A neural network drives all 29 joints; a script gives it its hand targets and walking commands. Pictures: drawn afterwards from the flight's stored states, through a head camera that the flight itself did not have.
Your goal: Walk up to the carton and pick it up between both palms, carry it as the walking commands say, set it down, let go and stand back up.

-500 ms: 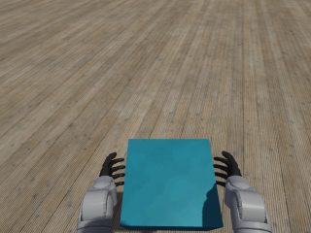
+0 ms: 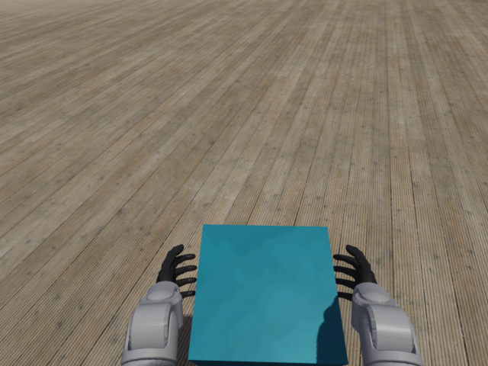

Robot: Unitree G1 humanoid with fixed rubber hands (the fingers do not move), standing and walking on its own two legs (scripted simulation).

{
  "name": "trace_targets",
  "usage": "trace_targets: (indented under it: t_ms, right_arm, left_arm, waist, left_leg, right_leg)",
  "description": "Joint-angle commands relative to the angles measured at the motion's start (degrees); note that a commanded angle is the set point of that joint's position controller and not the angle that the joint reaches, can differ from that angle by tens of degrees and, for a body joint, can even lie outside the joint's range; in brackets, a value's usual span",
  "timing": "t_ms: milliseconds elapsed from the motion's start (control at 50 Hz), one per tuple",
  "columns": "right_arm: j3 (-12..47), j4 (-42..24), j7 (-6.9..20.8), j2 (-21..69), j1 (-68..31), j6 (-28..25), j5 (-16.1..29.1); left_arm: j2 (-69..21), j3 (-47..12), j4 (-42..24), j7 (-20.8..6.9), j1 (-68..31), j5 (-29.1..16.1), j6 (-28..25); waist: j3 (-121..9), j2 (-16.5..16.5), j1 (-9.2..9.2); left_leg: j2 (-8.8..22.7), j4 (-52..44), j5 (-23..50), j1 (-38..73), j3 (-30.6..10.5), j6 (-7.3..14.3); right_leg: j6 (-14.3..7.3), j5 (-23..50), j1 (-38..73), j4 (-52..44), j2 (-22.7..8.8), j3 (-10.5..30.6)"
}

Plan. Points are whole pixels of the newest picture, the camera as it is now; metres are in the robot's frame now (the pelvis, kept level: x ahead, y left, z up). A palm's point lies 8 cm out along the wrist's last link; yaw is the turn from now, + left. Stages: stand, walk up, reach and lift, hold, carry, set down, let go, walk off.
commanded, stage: carry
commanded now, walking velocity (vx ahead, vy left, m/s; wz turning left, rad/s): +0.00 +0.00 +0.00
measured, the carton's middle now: (263, 297) +0.30 +0.00 -0.05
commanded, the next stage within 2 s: none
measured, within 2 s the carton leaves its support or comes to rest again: neither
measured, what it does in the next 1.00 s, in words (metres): stands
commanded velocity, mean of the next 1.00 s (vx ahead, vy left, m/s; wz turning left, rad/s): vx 0.00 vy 0.00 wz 0.00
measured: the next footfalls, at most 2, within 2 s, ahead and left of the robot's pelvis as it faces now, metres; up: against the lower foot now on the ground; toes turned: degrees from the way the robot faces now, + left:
none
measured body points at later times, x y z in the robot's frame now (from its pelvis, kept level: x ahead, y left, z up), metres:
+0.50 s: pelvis +0.00 +0.02 +0.00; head -0.02 +0.02 +0.45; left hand +0.27 +0.18 +0.03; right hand +0.27 -0.15 +0.03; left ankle +0.06 +0.08 -0.73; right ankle +0.03 -0.11 -0.73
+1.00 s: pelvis +0.00 +0.03 +0.00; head +0.00 +0.03 +0.45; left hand +0.28 +0.18 +0.04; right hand +0.27 -0.14 +0.03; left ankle +0.06 +0.08 -0.73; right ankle +0.03 -0.11 -0.73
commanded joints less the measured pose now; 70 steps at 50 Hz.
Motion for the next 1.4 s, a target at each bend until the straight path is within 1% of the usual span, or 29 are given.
trace_targets:
  t_ms: [0, 40, 60, 100, 240, 260, 280, 400, 420, 440, 460, 520, 580, 680, 820, 860, 880, 900, 920, 940, 1000, 1040, 1060, 1100, 1120, 1200, 1260, 1280, 1380]
  right_arm:
    - [32.6, -16.6, 13.8, 42.2, -36.3, -3.6, 17.9]
    - [29.8, -10.0, 13.8, 41.3, -33.2, -3.8, 15.2]
    - [34.4, -19.1, 13.4, 42.4, -35.6, -2.6, 19.2]
    - [29.6, -8.6, 13.8, 41.2, -31.0, -2.1, 15.1]
    - [30.4, -14.3, 13.7, 40.7, -33.2, -2.4, 16.8]
    - [33.5, -22.4, 13.2, 41.0, -36.0, -1.1, 20.3]
    - [29.3, -9.7, 13.8, 41.0, -29.8, -0.8, 15.4]
    - [36.5, -25.7, 12.7, 42.2, -34.1, 2.9, 22.3]
    - [28.4, -9.1, 13.1, 40.5, -27.6, 2.0, 14.8]
    - [27.5, -6.0, 13.4, 40.3, -25.1, 1.3, 12.9]
    - [30.8, -16.9, 12.9, 39.7, -31.4, 0.5, 17.0]
    - [29.4, -14.1, 13.5, 41.1, -32.1, -1.4, 16.4]
    - [38.3, -28.5, 12.8, 44.3, -35.7, 2.4, 24.2]
    - [29.0, -11.3, 13.6, 40.4, -28.4, 2.3, 15.2]
    - [36.6, -24.7, 13.3, 45.6, -33.6, 3.9, 24.3]
    - [35.5, -19.4, 13.6, 44.6, -34.1, 4.1, 21.5]
    - [39.8, -28.6, 13.5, 45.3, -36.5, 5.7, 25.2]
    - [34.6, -17.6, 13.7, 43.5, -34.7, 5.5, 20.7]
    - [39.3, -27.0, 13.5, 45.5, -36.4, 6.6, 26.0]
    - [31.8, -11.2, 14.2, 43.4, -32.4, 5.6, 18.7]
    - [38.5, -22.8, 14.3, 46.5, -36.1, 6.1, 24.3]
    - [32.6, -10.6, 14.7, 46.5, -34.0, 6.0, 20.2]
    - [39.1, -26.6, 14.2, 47.3, -39.3, 5.9, 26.5]
    - [34.2, -13.6, 14.5, 47.7, -38.4, 4.5, 21.0]
    - [39.2, -25.2, 14.3, 47.7, -41.5, 4.8, 24.3]
    - [33.9, -14.0, 15.0, 48.2, -39.3, 3.9, 21.4]
    - [38.2, -23.2, 14.9, 50.0, -40.0, 5.0, 25.5]
    - [35.0, -14.6, 15.3, 50.1, -40.3, 4.4, 22.5]
    - [37.5, -18.5, 15.4, 50.1, -43.4, 5.8, 24.8]
  left_arm:
    - [-41.1, -31.7, -16.5, -13.0, -33.1, -17.0, -4.1]
    - [-40.6, -28.5, -9.7, -12.9, -29.4, -14.0, -4.3]
    - [-42.2, -33.4, -18.6, -12.5, -32.9, -18.3, -3.0]
    - [-39.5, -29.5, -11.8, -12.7, -30.8, -14.3, -3.0]
    - [-39.8, -29.1, -12.6, -12.5, -28.0, -14.5, -2.6]
    - [-39.9, -32.6, -21.4, -12.1, -31.9, -18.3, -1.6]
    - [-38.8, -28.8, -12.5, -12.5, -28.2, -13.8, -2.0]
    - [-41.0, -35.1, -23.6, -12.0, -29.4, -20.3, 2.3]
    - [-37.9, -27.9, -11.7, -12.3, -27.5, -13.9, 1.0]
    - [-38.0, -28.0, -9.6, -12.5, -27.1, -12.9, 0.4]
    - [-38.7, -31.3, -17.6, -12.4, -30.6, -17.0, -0.3]
    - [-39.5, -29.5, -13.4, -12.9, -28.8, -15.6, -1.7]
    - [-42.7, -38.2, -28.4, -12.6, -32.8, -23.3, 1.5]
    - [-38.4, -30.0, -13.7, -13.1, -28.1, -14.6, 1.4]
    - [-42.4, -37.0, -28.2, -12.7, -33.0, -22.6, 2.9]
    - [-41.2, -34.4, -19.8, -13.3, -29.7, -18.7, 3.9]
    - [-43.4, -39.2, -28.0, -13.1, -32.9, -22.8, 5.3]
    - [-41.1, -32.8, -16.8, -13.5, -29.8, -17.6, 5.0]
    - [-42.7, -37.8, -25.5, -13.2, -31.6, -22.4, 6.4]
    - [-41.3, -31.5, -11.6, -14.0, -29.1, -16.0, 5.3]
    - [-43.2, -37.1, -23.3, -14.1, -32.1, -21.3, 5.7]
    - [-43.8, -32.0, -12.6, -14.6, -32.1, -17.8, 5.7]
    - [-45.1, -37.7, -23.8, -14.5, -33.5, -23.5, 6.1]
    - [-45.9, -33.0, -11.4, -15.4, -32.4, -18.9, 4.7]
    - [-46.9, -36.2, -18.5, -15.5, -32.0, -21.6, 5.2]
    - [-46.7, -34.0, -12.8, -15.5, -34.1, -19.8, 4.0]
    - [-48.7, -38.7, -21.7, -15.4, -37.2, -24.8, 5.2]
    - [-48.1, -35.0, -13.6, -15.7, -35.7, -21.2, 4.8]
    - [-48.7, -35.0, -14.2, -15.8, -35.9, -22.2, 5.9]
  waist:
    - [-18.6, -2.2, -0.40]
    - [-21.0, -0.2, -0.36]
    - [-20.3, -0.9, -0.42]
    - [-19.2, 0.3, -0.32]
    - [-20.3, 1.1, 0.01]
    - [-18.5, -0.3, -0.34]
    - [-18.6, -0.5, -0.23]
    - [-20.8, 1.1, -0.13]
    - [-20.3, 1.1, -0.16]
    - [-18.1, 2.3, 0.01]
    - [-17.6, 0.1, -0.13]
    - [-18.2, 0.3, -0.01]
    - [-18.8, -1.9, 0.21]
    - [-19.9, 0.1, 0.12]
    - [-19.7, 1.2, 0.07]
    - [-22.2, 0.9, 0.44]
    - [-20.8, 1.7, 0.36]
    - [-17.9, -0.6, 0.27]
    - [-19.1, 1.9, 0.41]
    - [-18.6, 1.6, 0.62]
    - [-18.5, 0.2, 0.70]
    - [-16.0, 0.1, 0.55]
    - [-18.8, 1.0, 0.66]
    - [-20.8, -1.2, 1.04]
    - [-20.9, -1.2, 0.85]
    - [-21.2, -0.3, 0.96]
    - [-22.9, 3.1, 0.86]
    - [-22.3, -0.1, 1.19]
    - [-21.3, -2.0, 0.95]
  left_leg:
    - [9.0, -7.0, 3.3, 9.6, -9.6, 0.5]
    - [9.1, -6.5, 5.5, 11.9, -10.1, 0.9]
    - [9.0, -6.8, 4.8, 10.8, -10.0, 1.1]
    - [9.0, -6.8, 3.8, 10.4, -10.0, 1.0]
    - [9.4, -8.6, -0.4, 10.2, -10.8, 1.6]
    - [9.4, -9.6, -1.4, 8.7, -10.8, 1.3]
    - [10.0, -9.6, -0.5, 9.8, -10.6, 1.0]
    - [9.8, -10.6, -2.9, 10.1, -11.4, 1.8]
    - [9.6, -10.7, -2.0, 9.5, -11.3, 1.9]
    - [9.8, -11.6, -2.8, 9.9, -11.2, 1.7]
    - [9.7, -11.5, -3.5, 9.8, -11.2, 1.6]
    - [10.0, -9.8, 2.3, 10.7, -10.1, 1.3]
    - [9.7, -9.3, -0.1, 10.0, -10.4, 1.7]
    - [9.4, -9.0, 1.8, 10.1, -9.5, 1.4]
    - [10.3, -11.4, -2.1, 11.2, -11.2, 1.4]
    - [11.0, -9.6, -0.5, 11.5, -11.3, 2.1]
    - [10.5, -11.1, -3.3, 10.2, -11.7, 1.7]
    - [10.5, -11.1, -5.7, 9.2, -10.6, 1.7]
    - [10.5, -11.8, -4.4, 10.2, -12.0, 1.6]
    - [10.5, -10.7, -2.9, 10.0, -10.5, 1.6]
    - [11.0, -10.9, -1.7, 10.3, -11.5, 1.6]
    - [12.2, -14.0, -7.0, 10.4, -13.4, 0.8]
    - [11.9, -12.7, -6.4, 10.8, -13.1, 1.6]
    - [10.3, -9.5, -1.2, 12.2, -10.6, 1.8]
    - [10.2, -9.1, 1.3, 11.1, -10.7, 1.8]
    - [10.3, -7.1, 9.3, 14.5, -9.5, 1.7]
    - [10.7, -7.3, 12.0, 16.1, -9.4, 1.6]
    - [9.7, -6.1, 8.3, 15.1, -8.6, 2.0]
    - [10.3, -6.4, 9.9, 14.0, -9.5, 1.3]
  right_leg:
    - [-1.6, 5.9, 4.2, -7.2, -6.5, 5.4]
    - [-1.9, 5.9, 5.2, -6.5, -5.9, 5.8]
    - [-1.9, 6.3, 5.3, -6.7, -5.7, 5.3]
    - [-1.9, 4.6, 4.3, -6.6, -6.1, 5.6]
    - [-2.0, 3.6, 4.8, -6.1, -5.3, 5.0]
    - [-1.6, 2.5, 3.8, -5.6, -5.2, 4.7]
    - [-1.7, 2.7, 4.3, -5.7, -5.2, 4.6]
    - [-1.6, 2.1, 4.6, -4.9, -4.5, 4.3]
    - [-1.6, 2.5, 5.2, -4.3, -4.7, 4.3]
    - [-1.5, 1.8, 3.8, -5.0, -4.9, 4.5]
    - [-1.7, 1.3, 1.9, -5.5, -4.7, 4.9]
    - [-0.8, 3.7, 3.1, -5.1, -5.5, 4.2]
    - [-0.9, 3.3, 3.1, -4.8, -4.9, 4.6]
    - [-1.3, 4.0, 3.5, -3.9, -5.7, 5.1]
    - [-0.9, 2.6, 3.8, -3.5, -4.1, 4.2]
    - [-1.4, 2.9, 5.9, -4.0, -4.7, 5.0]
    - [-1.4, 1.4, 5.0, -2.9, -4.7, 5.0]
    - [-1.2, 0.7, 3.5, -4.3, -4.6, 4.8]
    - [-1.3, 1.5, 4.3, -3.2, -4.4, 5.1]
    - [-1.3, 2.0, 4.3, -3.5, -5.0, 5.1]
    - [-1.0, 1.9, 4.0, -3.0, -4.2, 4.8]
    - [-0.7, -1.0, 2.1, -2.0, -3.3, 4.0]
    - [-0.9, 0.0, 3.6, -2.4, -3.7, 4.7]
    - [-1.1, 3.6, 6.3, -5.0, -5.2, 6.2]
    - [-1.3, 5.1, 6.7, -3.9, -5.6, 6.4]
    - [-0.7, 6.2, 5.5, -3.3, -4.9, 5.7]
    - [-0.5, 5.3, 5.7, -2.0, -4.8, 5.1]
    - [-0.7, 6.0, 6.4, -4.3, -5.7, 6.2]
    - [-0.8, 6.7, 6.8, -3.8, -5.4, 6.7]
